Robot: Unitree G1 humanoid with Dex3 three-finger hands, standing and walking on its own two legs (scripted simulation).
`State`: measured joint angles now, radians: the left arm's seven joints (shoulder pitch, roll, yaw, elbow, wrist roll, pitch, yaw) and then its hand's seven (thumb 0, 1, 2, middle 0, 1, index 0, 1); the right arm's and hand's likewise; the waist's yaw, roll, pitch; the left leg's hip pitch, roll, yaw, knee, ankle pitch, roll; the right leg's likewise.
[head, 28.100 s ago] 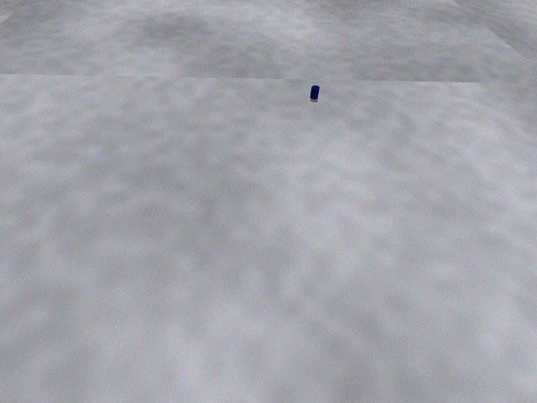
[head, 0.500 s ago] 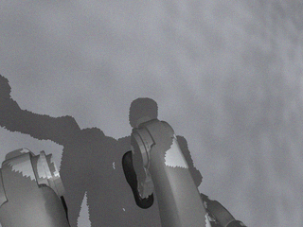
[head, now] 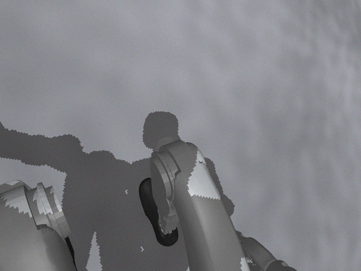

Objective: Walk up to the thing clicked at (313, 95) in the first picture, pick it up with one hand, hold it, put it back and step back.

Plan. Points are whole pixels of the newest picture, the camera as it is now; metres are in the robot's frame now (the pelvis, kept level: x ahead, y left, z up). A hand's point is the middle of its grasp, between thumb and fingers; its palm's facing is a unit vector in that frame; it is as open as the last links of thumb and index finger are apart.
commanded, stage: open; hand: left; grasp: from above
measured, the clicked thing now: out of the picture +0.46 +0.34 -0.26
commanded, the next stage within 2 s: withdraw in 0.98 s
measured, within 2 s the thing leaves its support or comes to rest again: neither
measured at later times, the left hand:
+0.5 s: hand out of the picture +0.44 +0.34 -0.23, palm faces -0.41 -0.17 -0.90, open 10.5 cm
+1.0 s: hand out of the picture +0.44 +0.34 -0.23, palm faces -0.42 -0.17 -0.89, open 13.2 cm
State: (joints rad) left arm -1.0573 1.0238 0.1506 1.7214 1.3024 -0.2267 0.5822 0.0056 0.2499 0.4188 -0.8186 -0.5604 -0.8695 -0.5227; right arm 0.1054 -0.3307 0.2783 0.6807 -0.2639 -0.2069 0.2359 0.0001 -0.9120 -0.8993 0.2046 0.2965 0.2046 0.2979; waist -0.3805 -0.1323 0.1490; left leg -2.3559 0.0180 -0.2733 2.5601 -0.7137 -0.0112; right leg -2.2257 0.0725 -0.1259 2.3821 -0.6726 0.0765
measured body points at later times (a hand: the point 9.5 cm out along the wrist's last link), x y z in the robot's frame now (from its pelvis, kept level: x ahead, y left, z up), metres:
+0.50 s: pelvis +0.00 +0.00 +0.00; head +0.26 +0.14 +0.34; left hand +0.46 +0.35 -0.18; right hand +0.06 -0.25 -0.05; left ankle +0.06 +0.13 -0.27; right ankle +0.12 -0.13 -0.27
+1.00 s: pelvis +0.00 +0.00 +0.00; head +0.26 +0.14 +0.34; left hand +0.46 +0.35 -0.18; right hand +0.06 -0.25 -0.05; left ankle +0.06 +0.13 -0.27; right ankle +0.12 -0.13 -0.27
